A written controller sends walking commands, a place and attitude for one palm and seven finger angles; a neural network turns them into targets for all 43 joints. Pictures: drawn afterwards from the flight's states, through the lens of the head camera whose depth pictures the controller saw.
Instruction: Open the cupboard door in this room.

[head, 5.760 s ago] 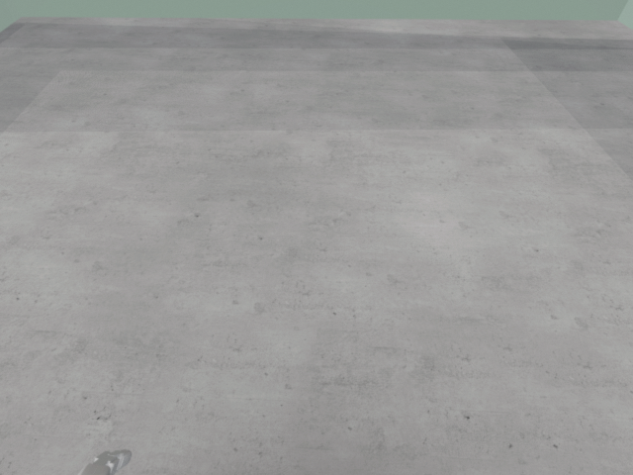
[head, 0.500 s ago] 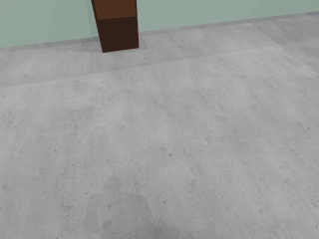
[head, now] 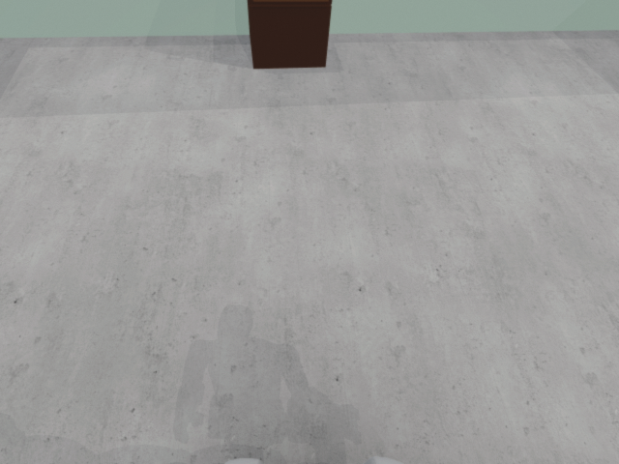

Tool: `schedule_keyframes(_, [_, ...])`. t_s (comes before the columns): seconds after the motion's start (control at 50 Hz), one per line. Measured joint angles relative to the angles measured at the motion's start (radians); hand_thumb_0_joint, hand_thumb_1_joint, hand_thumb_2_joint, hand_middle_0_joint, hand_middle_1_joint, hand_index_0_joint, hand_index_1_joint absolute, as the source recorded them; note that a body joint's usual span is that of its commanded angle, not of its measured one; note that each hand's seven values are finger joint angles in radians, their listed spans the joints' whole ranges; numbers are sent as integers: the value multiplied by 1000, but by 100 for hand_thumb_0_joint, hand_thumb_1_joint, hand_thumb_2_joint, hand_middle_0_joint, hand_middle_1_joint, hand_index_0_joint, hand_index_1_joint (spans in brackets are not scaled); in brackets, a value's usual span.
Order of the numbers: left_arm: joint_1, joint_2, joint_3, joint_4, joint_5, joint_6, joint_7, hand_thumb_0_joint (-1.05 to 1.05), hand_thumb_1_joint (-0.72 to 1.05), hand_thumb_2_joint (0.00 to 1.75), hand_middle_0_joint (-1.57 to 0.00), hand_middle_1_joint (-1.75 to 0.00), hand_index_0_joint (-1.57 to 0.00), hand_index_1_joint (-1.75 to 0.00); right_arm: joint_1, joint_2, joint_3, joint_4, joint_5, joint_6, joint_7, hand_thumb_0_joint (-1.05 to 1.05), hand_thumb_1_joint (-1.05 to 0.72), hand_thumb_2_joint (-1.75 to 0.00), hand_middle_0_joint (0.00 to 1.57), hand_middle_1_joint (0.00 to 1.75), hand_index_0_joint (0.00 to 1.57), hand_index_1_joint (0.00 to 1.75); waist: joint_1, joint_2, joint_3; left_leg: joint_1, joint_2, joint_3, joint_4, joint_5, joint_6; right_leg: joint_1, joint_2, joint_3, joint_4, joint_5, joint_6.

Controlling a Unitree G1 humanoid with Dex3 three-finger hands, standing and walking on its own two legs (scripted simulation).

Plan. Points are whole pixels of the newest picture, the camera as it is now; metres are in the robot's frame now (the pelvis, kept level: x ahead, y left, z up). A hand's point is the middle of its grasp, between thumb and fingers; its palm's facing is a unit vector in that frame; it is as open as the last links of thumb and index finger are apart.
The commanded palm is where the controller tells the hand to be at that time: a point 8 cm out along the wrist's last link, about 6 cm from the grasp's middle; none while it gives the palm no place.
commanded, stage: turn or walk to find it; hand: left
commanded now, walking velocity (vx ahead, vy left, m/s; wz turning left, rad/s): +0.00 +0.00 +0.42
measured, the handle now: out of the picture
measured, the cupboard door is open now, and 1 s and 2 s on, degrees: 0 0 0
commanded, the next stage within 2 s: stand and wait in 0.46 s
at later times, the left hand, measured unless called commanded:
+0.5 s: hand out of the picture +0.03 +0.13 -0.14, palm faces +0.22 -0.93 -0.29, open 7.3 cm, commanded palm none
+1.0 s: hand out of the picture -0.10 +0.13 -0.17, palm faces +0.37 -0.91 -0.20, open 7.3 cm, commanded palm none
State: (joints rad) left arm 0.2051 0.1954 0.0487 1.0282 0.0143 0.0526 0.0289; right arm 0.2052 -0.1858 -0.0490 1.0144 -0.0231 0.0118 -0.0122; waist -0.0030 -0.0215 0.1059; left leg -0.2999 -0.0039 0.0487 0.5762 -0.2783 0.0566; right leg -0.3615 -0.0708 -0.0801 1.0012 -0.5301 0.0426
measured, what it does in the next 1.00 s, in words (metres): steps on the spot, turning left: right foot, then left foot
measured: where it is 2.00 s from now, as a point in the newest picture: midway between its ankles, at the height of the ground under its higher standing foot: outside the picture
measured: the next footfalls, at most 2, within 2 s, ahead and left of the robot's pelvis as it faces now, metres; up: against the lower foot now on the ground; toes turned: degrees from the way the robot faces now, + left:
right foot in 0.36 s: +0.02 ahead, -0.17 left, +0.00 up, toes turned +6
left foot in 0.80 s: -0.05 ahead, +0.06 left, +0.00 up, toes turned +18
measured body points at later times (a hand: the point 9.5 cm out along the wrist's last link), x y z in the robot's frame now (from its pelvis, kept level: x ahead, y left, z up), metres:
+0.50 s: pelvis -0.02 -0.07 +0.01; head +0.01 -0.11 +0.45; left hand +0.02 +0.18 -0.12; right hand +0.08 -0.32 -0.16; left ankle -0.04 +0.07 -0.65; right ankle -0.02 -0.17 -0.73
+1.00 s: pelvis -0.04 -0.05 +0.01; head -0.02 -0.03 +0.46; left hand -0.12 +0.18 -0.16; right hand +0.12 -0.24 -0.13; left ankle -0.09 +0.05 -0.73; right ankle -0.03 -0.20 -0.69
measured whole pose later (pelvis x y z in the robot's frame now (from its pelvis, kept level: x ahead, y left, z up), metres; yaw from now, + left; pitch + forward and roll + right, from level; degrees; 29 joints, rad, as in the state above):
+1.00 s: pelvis -0.04 -0.05 +0.01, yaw +18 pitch -1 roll +0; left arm 0.27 0.21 0.03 1.08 0.01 0.05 0.02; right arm 0.13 -0.15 -0.02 1.03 -0.01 0.01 -0.02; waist 0.04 -0.03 0.06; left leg -0.17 0.00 0.01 0.47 -0.28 0.02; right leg -0.31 -0.08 -0.07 0.85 -0.49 0.06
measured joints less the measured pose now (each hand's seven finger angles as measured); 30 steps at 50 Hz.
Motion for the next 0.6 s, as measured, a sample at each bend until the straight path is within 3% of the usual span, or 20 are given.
schedule_keyframes(0.06, [-20, 18, 7, -16, 1, -4, -5, 1, 91, 90, -20, -29, -20, -30, 7, 5, 4, -5, 0, -4, -3, 0, -91, -90, 20, 30, 20, 30, -5, 14, -6, 14, -3, -25, -72, 48, 1, -49, 3, 33, 66, 55, 12])
schedule_keyframes(0.16, [-55, 43, 15, -50, -1, -7, -5, 0, 91, 90, -20, -29, -20, -30, 17, 12, 4, -11, 1, -2, 2, 0, -90, -90, 20, 30, 20, 30, -11, 18, -24, 26, -13, -59, -128, 90, -10, -56, -5, 65, 8, 96, 33])
schedule_keyframes(0.28, [-99, 32, 9, -88, -6, -6, -5, 0, 91, 90, -19, -29, -20, -30, 19, -2, -8, -28, -5, 14, 11, 0, -90, -90, 20, 30, 20, 30, -34, 40, -36, 3, -25, -111, -118, 107, -35, 1, 15, 66, -167, 83, 31])
schedule_keyframes(0.34, [-99, 16, 1, -110, -9, -18, -8, 0, 91, 90, -20, -29, -20, -30, 22, -19, -18, -36, -5, 25, 16, 0, -90, -90, 20, 30, 20, 30, -36, 55, -46, -29, -34, -138, -85, 104, -58, 71, 32, 52, -339, 157, 23])
schedule_keyframes(0.36, [-90, 15, -2, -120, -7, -26, -9, 0, 91, 90, -20, -29, -20, -30, 27, -23, -22, -41, -3, 28, 18, 0, -90, -90, 20, 30, 20, 30, -32, 52, -54, -47, -44, -142, -60, 95, -68, 108, 29, 48, -427, 199, 17])
schedule_keyframes(0.44, [-48, -22, -20, -123, 4, -35, -7, 0, 91, 90, -20, -29, -20, -30, 24, -60, -45, -40, -3, 53, 21, 0, -91, -90, 20, 30, 20, 30, -26, 86, -59, -164, -54, -134, 283, -133, -79, 122, 25, 2, -424, 192, -54])
schedule_keyframes(0.52, [8, -37, -25, -107, 2, -36, -5, 0, 91, 90, -20, -29, -20, -30, 23, -82, -51, -35, -5, 56, 28, 0, -91, -90, 20, 30, 20, 30, -21, 79, -63, -222, -29, -102, 546, -86, -98, 163, 8, -28, -484, 216, -65])
schedule_keyframes(0.6, [48, -44, -31, -84, 3, -50, -3, 0, 91, 90, -20, -29, -20, -30, 18, -86, -44, -21, -1, 55, 22, 0, -91, -90, 20, 30, 20, 30, -9, 67, -55, -192, 7, -100, 553, -62, -118, 181, 3, -59, -512, 228, -71])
